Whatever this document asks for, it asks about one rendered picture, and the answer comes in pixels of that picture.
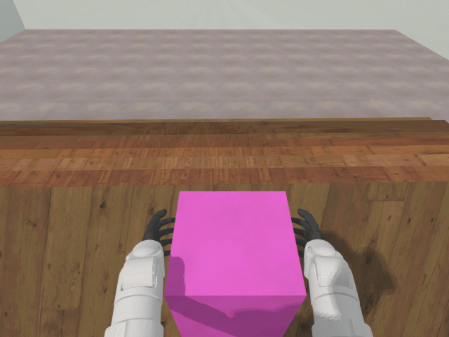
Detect robot right forearm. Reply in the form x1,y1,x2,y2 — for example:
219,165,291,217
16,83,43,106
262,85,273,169
304,239,373,337

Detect robot left hand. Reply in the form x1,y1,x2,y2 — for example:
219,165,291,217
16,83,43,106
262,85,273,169
142,209,175,257

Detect carton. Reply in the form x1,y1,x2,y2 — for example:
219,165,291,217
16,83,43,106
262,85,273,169
164,191,307,337

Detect robot left forearm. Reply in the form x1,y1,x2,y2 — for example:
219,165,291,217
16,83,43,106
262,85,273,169
104,240,165,337

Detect robot right hand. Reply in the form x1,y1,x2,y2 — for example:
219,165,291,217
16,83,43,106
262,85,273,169
291,209,323,258

